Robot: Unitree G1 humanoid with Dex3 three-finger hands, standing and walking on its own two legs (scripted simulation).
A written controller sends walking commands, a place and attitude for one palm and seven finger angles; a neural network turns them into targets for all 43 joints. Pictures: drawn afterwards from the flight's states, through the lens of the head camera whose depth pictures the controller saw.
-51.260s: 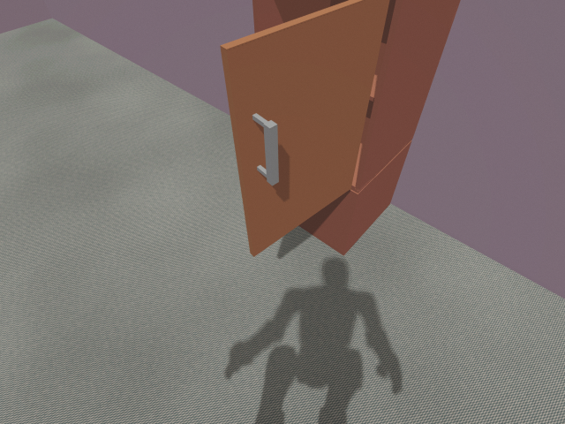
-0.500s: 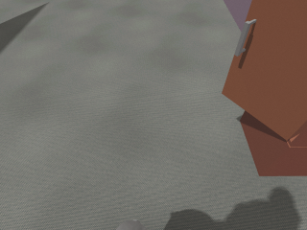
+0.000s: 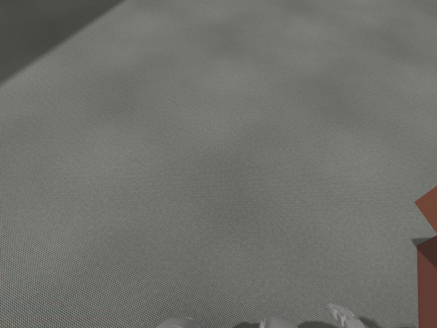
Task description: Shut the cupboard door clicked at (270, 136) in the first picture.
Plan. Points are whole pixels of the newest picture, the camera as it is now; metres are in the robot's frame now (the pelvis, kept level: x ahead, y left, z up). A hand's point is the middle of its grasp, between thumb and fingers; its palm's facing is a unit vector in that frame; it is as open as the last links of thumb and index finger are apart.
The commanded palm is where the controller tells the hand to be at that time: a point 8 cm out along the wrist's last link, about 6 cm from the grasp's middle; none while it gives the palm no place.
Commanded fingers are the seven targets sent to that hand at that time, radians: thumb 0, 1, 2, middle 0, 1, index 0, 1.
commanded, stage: walk to a spot facing it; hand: left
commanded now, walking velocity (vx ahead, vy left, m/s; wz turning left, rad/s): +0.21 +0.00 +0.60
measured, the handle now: out of the picture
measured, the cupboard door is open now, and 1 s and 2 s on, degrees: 36 36 36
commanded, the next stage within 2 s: turn to face it in 0.06 s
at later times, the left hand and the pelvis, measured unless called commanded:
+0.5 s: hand (178, 264) +0.25 +0.11 -0.15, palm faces +0.02 -0.98 -0.22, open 7.4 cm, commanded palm none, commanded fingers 0.00 0.90 0.90 -0.20 -0.30 -0.20 -0.30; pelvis +0.17 -0.06 +0.01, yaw +1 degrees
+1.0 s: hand (157, 240) +0.30 +0.17 -0.15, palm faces -0.16 -0.97 -0.20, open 7.4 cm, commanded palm none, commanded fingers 0.00 0.90 0.90 -0.20 -0.30 -0.20 -0.30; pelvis +0.19 -0.02 +0.02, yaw -16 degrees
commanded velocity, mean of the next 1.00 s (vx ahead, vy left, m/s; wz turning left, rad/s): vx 0.02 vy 0.00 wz -0.44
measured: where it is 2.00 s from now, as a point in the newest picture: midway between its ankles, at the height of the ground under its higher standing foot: (224, 314)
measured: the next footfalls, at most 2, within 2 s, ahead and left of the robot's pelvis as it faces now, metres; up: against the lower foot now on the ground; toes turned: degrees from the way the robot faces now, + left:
right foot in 0.34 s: +0.28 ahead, -0.14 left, +0.00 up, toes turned +1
left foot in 0.82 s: +0.24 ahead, +0.08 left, +0.00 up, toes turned -10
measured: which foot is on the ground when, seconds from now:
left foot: down 0.00-0.36, up 0.38-0.80, down 0.82-1.00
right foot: up 0.00-0.32, down 0.34-0.82, up 0.84-1.00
